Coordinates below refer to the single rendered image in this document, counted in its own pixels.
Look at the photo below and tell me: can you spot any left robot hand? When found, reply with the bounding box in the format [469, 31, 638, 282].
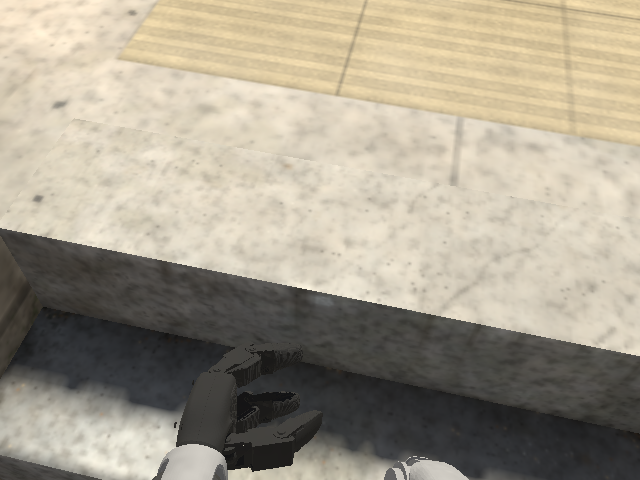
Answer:
[174, 341, 323, 472]

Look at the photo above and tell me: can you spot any robot right thigh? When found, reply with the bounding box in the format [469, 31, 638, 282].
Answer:
[384, 459, 469, 480]

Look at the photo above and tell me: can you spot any robot left forearm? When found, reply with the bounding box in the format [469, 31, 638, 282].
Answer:
[152, 444, 228, 480]

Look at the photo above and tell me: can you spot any robot right shin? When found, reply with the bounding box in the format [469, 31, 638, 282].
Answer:
[405, 456, 429, 464]

